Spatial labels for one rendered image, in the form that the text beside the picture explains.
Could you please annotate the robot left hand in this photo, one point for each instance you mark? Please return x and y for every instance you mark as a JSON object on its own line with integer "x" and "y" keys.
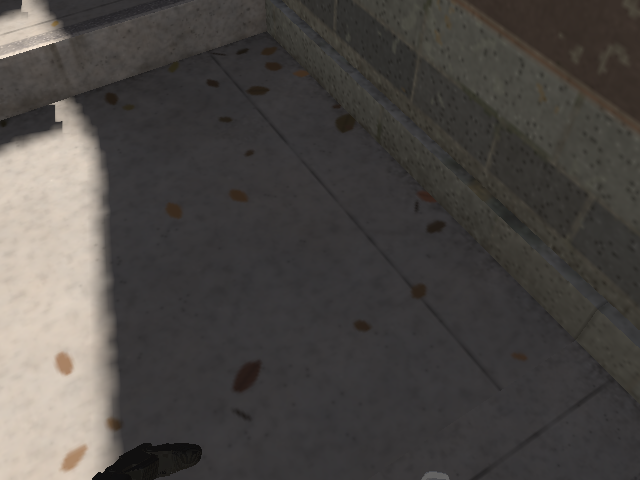
{"x": 147, "y": 462}

